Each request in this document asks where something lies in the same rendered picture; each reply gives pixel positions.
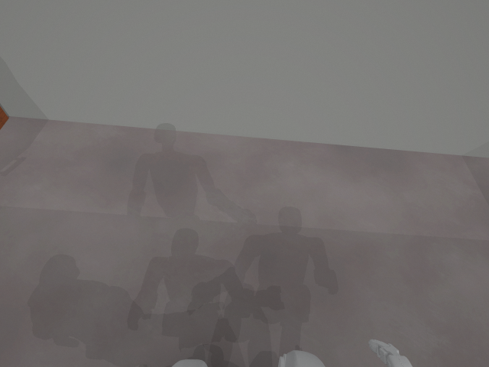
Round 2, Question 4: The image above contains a right robot thigh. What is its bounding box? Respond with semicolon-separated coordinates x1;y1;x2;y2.
278;350;325;367

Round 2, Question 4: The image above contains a robot right hand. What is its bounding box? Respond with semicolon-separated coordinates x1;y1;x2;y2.
369;339;412;367

